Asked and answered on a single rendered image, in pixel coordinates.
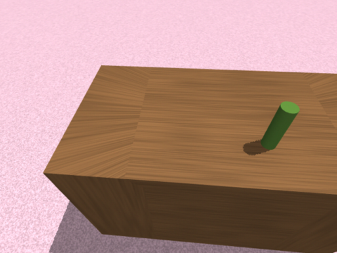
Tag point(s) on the can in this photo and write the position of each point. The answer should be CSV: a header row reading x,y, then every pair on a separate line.
x,y
283,118

